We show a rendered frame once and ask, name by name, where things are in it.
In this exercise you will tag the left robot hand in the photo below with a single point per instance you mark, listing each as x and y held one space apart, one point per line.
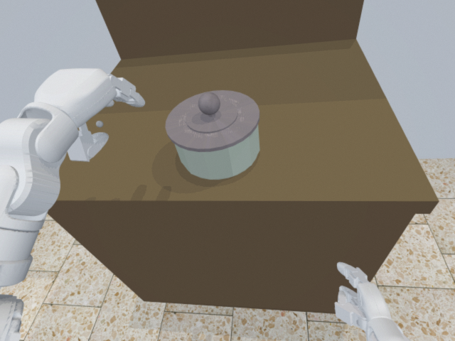
81 93

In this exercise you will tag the right robot hand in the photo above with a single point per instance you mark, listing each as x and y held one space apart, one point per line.
359 308

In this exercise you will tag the left robot upper arm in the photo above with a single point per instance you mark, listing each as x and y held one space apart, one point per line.
11 310

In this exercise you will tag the knob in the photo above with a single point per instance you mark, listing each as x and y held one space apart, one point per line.
209 103

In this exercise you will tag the lid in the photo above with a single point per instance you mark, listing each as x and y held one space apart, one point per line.
236 119

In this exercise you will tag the table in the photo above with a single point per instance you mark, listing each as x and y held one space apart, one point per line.
335 180

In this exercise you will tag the robot right forearm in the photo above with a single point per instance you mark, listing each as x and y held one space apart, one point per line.
384 329

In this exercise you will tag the robot left forearm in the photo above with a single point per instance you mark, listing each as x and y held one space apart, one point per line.
32 148

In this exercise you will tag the pot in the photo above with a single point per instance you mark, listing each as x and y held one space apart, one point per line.
226 163

